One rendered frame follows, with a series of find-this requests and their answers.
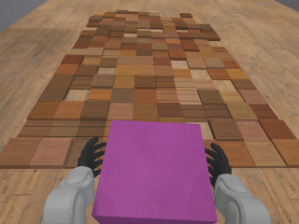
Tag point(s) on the robot left hand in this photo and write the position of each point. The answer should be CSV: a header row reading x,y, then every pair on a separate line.
x,y
87,156

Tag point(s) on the robot right forearm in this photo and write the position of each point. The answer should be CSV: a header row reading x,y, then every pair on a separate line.
x,y
237,204

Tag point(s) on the carton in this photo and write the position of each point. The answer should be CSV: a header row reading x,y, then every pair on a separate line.
x,y
154,173

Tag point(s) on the robot left forearm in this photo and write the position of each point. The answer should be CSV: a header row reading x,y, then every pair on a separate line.
x,y
67,204

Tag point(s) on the robot right hand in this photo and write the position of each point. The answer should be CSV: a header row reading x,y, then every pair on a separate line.
x,y
220,163

